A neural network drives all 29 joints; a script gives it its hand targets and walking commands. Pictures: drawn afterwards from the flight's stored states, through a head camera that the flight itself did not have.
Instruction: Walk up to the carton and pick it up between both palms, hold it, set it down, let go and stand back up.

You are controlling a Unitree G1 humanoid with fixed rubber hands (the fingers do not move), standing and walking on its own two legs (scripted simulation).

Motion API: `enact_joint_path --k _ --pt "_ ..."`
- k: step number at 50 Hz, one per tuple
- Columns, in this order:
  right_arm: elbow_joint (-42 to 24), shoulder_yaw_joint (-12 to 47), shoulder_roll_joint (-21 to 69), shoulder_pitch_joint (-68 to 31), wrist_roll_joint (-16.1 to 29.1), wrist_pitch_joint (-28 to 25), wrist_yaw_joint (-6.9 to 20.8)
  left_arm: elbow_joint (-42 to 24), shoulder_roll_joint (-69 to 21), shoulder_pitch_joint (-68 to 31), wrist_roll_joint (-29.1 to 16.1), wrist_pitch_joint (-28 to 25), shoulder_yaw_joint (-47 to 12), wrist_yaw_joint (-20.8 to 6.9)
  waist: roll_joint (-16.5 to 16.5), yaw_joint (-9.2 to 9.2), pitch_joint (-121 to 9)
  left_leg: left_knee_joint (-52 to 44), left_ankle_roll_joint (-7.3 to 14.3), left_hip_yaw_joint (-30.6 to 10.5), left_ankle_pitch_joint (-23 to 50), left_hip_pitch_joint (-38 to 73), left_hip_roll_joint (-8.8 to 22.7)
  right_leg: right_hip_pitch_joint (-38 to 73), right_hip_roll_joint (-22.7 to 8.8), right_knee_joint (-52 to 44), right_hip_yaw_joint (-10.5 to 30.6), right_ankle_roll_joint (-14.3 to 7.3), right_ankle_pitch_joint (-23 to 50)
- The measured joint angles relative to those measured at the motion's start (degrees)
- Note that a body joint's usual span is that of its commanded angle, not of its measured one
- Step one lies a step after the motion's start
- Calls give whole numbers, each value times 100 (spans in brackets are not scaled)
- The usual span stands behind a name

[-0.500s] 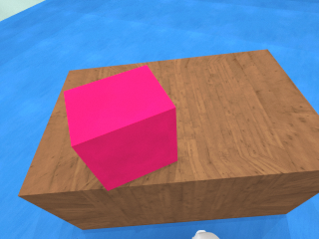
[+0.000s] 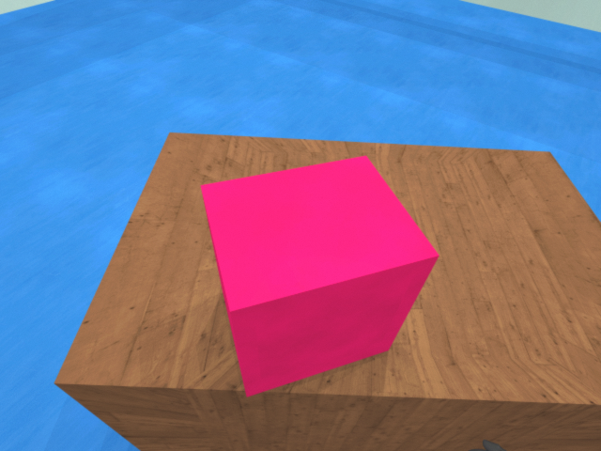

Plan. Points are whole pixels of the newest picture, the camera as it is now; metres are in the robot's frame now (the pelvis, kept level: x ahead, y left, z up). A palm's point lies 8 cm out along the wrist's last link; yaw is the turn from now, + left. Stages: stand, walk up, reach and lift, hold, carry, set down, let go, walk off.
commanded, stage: walk up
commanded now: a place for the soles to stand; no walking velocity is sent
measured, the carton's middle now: (305, 277) +0.40 +0.02 -0.02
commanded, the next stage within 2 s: none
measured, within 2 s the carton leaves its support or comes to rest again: neither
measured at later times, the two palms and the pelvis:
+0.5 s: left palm out of the picture +0.11 +0.24 -0.07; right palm out of the picture +0.10 -0.29 -0.08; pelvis -0.01 -0.02 +0.02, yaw -1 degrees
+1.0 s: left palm out of the picture +0.09 +0.24 -0.09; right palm out of the picture +0.07 -0.29 -0.08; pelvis -0.01 -0.02 +0.02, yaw -3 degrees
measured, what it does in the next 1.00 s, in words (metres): stands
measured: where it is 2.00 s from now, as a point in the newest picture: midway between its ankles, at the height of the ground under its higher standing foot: outside the picture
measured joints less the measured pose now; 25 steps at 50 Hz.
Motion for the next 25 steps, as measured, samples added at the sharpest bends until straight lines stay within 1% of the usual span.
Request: enact_joint_path --k 2,6,10,19,25 --pt "-91 -23 -48 -95 25 5 8 -12 -38 -65 -16 -32 -57 -65 52 11 31 -204 -14 6 104 48 21 48 28 -228 6 35 146" --pt "-276 -38 -126 -238 42 -35 -23 -50 -73 -174 -11 22 -112 -97 106 12 51 -530 32 70 280 127 -2 63 13 -462 52 -37 335" --pt "-366 -36 -192 -316 40 12 -35 -77 -71 -244 -8 46 -109 -131 190 18 46 -627 0 92 334 177 28 108 31 -566 58 18 353" --pt "-316 -62 -227 -218 44 103 -13 -81 -128 -222 -94 47 -116 -256 314 6 -73 -908 -122 117 516 378 63 159 72 -568 80 -94 397" --pt "-184 -125 -226 -22 37 65 -33 -52 -218 -195 -144 72 -155 -270 354 -48 -95 -1109 -83 90 649 466 -3 173 49 -616 101 -135 461"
